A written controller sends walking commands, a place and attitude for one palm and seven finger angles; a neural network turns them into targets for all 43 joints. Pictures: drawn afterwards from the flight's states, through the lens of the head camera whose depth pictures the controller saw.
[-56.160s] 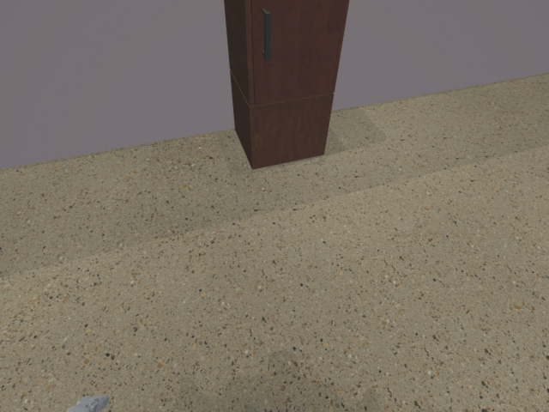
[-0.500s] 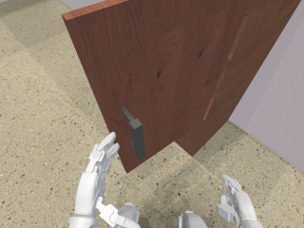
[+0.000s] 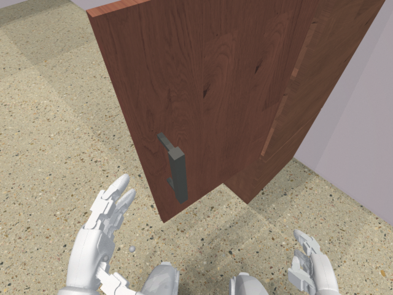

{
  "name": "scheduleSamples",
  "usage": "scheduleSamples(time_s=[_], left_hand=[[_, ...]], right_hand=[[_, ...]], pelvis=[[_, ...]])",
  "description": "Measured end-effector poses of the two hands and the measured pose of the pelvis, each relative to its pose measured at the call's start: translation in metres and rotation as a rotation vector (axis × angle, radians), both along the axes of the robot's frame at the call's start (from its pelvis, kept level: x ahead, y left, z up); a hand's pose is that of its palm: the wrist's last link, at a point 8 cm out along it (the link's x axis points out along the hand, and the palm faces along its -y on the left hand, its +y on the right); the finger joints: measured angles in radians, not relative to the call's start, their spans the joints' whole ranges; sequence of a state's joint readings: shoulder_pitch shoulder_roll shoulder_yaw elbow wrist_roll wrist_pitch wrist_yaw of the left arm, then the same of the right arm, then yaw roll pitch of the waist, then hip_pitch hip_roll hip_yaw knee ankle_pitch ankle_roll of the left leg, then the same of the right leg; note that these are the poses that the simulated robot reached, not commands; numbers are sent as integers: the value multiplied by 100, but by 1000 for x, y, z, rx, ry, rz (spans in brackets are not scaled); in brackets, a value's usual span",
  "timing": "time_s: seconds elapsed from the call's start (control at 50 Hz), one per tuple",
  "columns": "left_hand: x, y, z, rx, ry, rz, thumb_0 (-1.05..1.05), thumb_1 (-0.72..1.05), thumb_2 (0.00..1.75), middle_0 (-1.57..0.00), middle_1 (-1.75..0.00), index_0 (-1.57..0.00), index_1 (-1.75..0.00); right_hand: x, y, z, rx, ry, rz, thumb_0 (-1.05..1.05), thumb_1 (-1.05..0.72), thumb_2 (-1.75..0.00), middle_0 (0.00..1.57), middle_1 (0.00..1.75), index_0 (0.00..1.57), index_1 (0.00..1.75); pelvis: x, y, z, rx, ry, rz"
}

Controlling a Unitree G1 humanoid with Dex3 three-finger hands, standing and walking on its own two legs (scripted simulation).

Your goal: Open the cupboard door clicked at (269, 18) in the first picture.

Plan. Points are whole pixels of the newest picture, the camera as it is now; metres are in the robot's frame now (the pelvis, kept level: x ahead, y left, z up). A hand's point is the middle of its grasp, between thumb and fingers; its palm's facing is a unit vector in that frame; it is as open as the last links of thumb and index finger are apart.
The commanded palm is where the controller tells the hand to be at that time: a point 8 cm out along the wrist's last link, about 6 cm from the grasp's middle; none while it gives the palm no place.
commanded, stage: draw the hand back to the body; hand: left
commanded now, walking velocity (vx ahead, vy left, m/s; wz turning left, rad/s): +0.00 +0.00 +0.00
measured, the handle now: (173, 171) +0.34 +0.07 +0.07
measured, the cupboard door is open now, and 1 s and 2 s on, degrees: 83 83 83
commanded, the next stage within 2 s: step back with the hand held close in 1.48 s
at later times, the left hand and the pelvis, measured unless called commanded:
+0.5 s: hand (63, 225) +0.20 +0.19 +0.15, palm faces +0.08 -0.97 -0.24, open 15.7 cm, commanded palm +0.16 +0.25 +0.18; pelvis +0.02 +0.01 +0.06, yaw +0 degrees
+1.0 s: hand out of the picture +0.23 +0.27 +0.25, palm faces +0.39 -0.82 -0.41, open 10.3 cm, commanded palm +0.18 +0.31 +0.27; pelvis +0.04 +0.02 +0.11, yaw -1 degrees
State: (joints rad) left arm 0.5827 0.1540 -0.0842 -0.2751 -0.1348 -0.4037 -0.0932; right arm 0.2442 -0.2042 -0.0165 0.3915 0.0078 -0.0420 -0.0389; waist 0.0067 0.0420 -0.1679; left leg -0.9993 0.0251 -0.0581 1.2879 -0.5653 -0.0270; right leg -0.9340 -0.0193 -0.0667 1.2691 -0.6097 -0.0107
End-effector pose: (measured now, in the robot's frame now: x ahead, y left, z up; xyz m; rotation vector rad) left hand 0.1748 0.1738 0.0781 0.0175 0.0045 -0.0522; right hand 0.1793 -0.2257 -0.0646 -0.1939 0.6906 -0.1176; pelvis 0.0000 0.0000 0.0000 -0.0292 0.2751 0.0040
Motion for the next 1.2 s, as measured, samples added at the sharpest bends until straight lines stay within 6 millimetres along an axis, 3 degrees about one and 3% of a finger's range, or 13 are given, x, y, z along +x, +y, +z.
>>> scheduleSamples(time_s=[0.18, 0.42, 0.48, 0.62, 0.86, 1.14, 1.2], left_hand=[[-3, 26, 40, 48, -12, 50, -2, -50, 30, -15, -30, -15, -30], [-1, 57, 74, 54, -18, 44, -2, -47, 32, -15, -30, -15, -30], [0, 67, 86, 187, 25, 110, -2, -41, 34, -15, -30, -15, -30], [-2, 89, 109, 333, 111, 274, -1, -22, 42, -16, -30, -16, -30], [12, 117, 162, 401, -16, 396, -1, 18, 60, -18, -30, -18, -30], [19, 143, 216, 462, -184, 509, 0, 67, 80, -20, -30, -20, -30], [20, 144, 220, 457, -198, 522, 0, 75, 84, -20, -30, -20, -30]], right_hand=[[-4, 12, 25, 32, -18, -10, 1, -91, -90, 20, 30, 20, 30], [4, 8, 60, -6, -76, -25, 1, -90, -90, 20, 30, 20, 30], [8, 10, 67, -21, -74, -35, 1, -90, -90, 20, 30, 20, 30], [16, 25, 82, -12, -73, -32, 1, -91, -90, 20, 30, 20, 30], [31, 44, 96, 14, -78, 29, 1, -90, -89, 20, 30, 20, 30], [41, 31, 107, -6, -72, 40, 1, -90, -89, 20, 30, 20, 30], [41, 27, 107, -7, -66, 35, 1, -90, -89, 20, 30, 20, 30]], pelvis=[[2, 2, 23, -5, -59, 4], [14, 10, 47, -15, -118, 9], [19, 12, 55, -9, -135, 0], [28, 19, 75, -1, -183, -5], [41, 26, 97, 9, -266, -10], [44, 20, 110, 16, -315, -20], [44, 19, 112, 17, -320, -22]])
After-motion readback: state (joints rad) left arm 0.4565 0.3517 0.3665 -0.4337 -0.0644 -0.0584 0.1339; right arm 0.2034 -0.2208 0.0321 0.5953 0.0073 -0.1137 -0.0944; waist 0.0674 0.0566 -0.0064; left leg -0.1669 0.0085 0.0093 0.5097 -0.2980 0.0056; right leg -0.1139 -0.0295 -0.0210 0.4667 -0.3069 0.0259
